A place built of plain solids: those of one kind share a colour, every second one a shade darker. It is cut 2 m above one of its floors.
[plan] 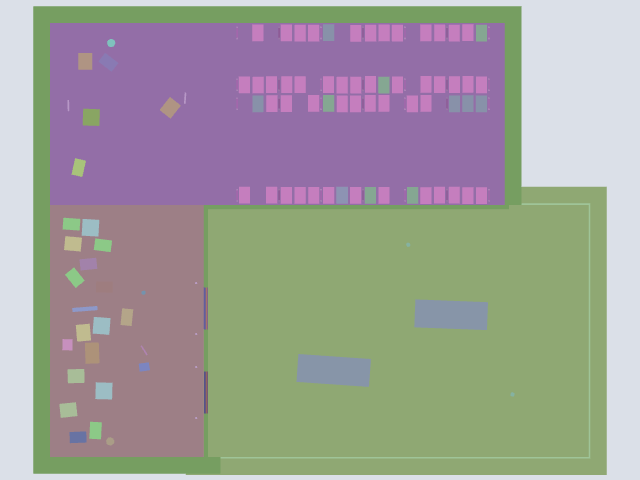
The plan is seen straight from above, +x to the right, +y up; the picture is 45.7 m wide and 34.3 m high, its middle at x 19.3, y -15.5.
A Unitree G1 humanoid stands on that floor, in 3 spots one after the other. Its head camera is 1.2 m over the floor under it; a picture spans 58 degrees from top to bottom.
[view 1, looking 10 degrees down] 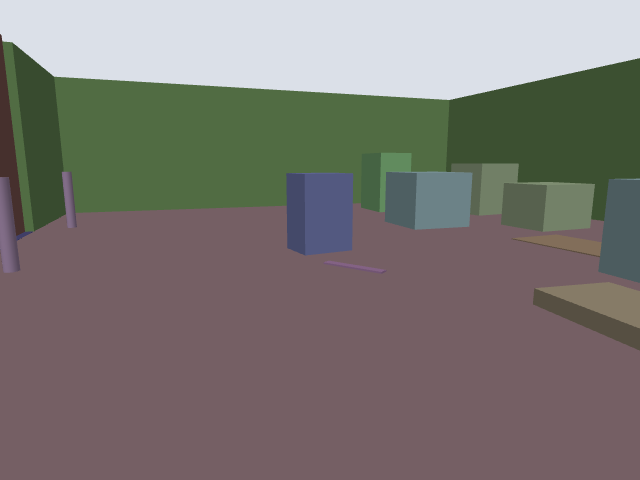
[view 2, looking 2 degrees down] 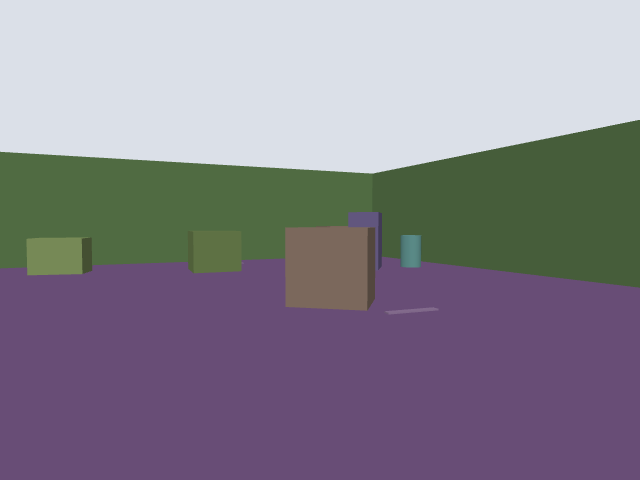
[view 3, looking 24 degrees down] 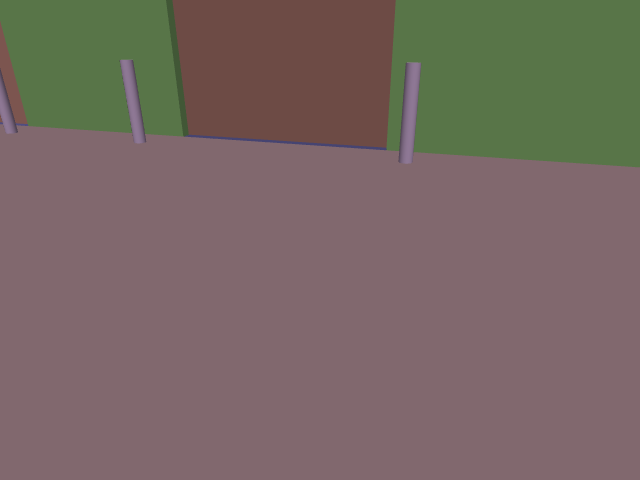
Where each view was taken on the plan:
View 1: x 8.80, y -18.90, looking -110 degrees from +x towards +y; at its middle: bin_short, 5.80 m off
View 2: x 14.53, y -9.03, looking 155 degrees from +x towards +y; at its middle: ibc_knee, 6.17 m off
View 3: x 5.50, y -28.80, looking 18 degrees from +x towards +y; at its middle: floor_short_concrete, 2.95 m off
